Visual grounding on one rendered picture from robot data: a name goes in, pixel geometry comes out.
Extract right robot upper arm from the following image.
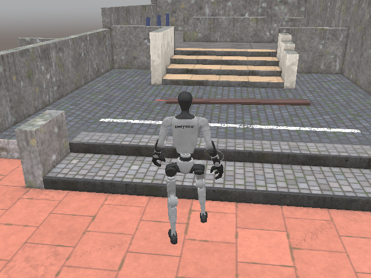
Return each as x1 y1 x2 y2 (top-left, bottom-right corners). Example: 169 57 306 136
197 117 213 149

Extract left robot hand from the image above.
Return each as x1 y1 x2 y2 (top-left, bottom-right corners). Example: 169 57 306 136
152 156 166 167

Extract right robot hand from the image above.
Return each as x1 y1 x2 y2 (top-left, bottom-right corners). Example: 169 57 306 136
210 164 224 179

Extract robot right forearm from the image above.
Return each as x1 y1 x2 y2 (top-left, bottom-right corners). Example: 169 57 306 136
208 141 221 167

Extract left robot upper arm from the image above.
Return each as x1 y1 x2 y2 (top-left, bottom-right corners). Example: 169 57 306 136
157 116 173 148

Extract robot left forearm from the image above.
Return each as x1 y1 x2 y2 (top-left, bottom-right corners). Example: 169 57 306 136
153 139 163 158

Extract right robot thigh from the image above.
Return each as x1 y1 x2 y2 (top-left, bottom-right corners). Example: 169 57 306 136
193 160 205 189

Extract robot head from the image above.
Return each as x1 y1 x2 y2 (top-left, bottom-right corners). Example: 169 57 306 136
175 92 195 119

